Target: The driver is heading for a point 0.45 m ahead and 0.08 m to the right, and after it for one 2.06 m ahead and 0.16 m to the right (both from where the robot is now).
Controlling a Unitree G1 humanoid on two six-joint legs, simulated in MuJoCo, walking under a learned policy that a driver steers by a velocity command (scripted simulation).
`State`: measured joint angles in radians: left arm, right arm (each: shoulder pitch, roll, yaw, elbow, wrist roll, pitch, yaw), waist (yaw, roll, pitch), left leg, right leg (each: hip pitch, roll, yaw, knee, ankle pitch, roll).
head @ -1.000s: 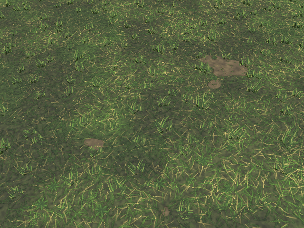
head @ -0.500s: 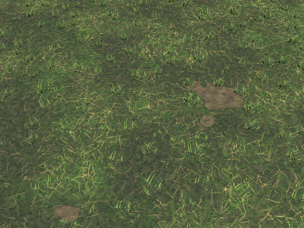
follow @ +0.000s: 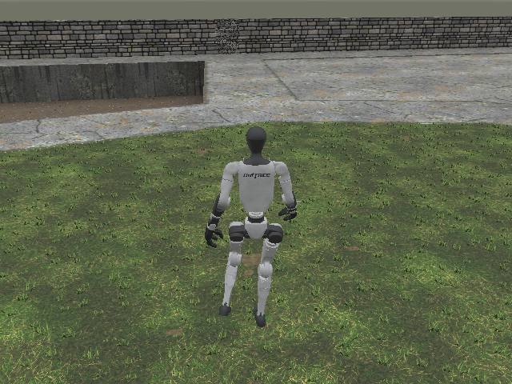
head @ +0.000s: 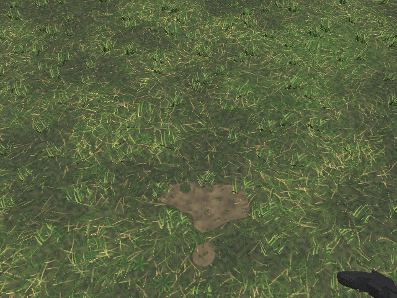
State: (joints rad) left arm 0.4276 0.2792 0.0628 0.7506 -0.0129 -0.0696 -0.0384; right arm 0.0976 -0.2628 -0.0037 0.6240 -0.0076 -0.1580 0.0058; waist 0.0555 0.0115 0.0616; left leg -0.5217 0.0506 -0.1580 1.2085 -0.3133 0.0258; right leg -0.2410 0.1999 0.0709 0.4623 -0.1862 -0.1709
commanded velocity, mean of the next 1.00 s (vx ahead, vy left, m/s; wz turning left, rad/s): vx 0.93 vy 0.00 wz -0.39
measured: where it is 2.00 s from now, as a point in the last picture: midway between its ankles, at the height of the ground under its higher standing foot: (276, 112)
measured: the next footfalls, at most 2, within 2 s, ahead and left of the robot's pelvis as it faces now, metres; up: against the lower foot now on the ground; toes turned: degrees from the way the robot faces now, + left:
left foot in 0.26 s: +0.48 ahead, +0.16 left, +0.00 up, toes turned -22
right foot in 0.72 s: +0.75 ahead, -0.29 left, +0.00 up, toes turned -32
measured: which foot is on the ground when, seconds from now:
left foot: up 0.00-0.24, down 0.26-0.72, up 0.74-1.00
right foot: down 0.00-0.24, up 0.26-0.70, down 0.72-1.00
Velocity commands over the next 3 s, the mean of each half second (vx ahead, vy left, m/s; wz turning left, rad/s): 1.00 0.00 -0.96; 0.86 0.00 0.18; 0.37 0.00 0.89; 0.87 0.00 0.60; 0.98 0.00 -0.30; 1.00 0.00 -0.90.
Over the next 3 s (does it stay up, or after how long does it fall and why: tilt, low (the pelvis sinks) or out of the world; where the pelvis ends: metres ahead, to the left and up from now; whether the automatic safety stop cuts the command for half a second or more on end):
stays up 2.25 0.05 -0.03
